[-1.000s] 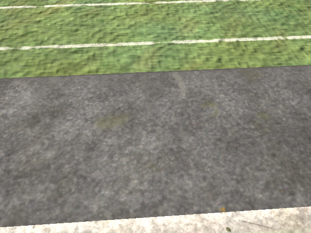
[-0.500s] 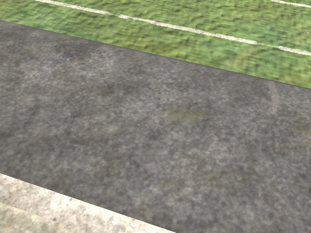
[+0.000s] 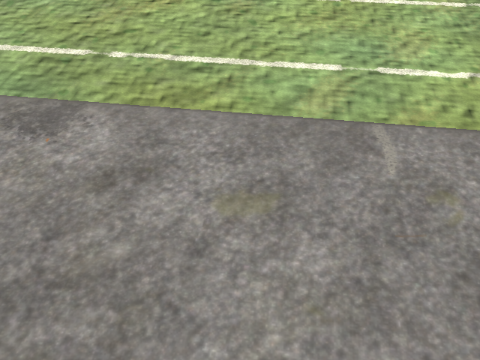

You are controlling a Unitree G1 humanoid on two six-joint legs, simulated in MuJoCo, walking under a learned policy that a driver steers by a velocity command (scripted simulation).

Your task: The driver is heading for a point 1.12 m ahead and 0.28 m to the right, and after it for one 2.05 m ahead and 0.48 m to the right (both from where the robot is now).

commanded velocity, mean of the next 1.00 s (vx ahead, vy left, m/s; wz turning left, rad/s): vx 0.33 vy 0.00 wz -0.09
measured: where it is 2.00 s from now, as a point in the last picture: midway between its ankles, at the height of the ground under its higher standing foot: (286, 355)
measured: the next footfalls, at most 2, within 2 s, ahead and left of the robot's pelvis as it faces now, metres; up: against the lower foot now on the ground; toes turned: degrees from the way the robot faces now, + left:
right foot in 0.06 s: +0.13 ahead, -0.08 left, -0.21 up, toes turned -2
left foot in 0.60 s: +0.40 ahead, +0.11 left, -0.41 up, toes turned +5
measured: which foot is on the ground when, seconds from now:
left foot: down 0.00-0.06, up 0.08-0.58, down 0.60-1.00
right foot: up 0.00-0.04, down 0.06-0.62, up 0.64-1.00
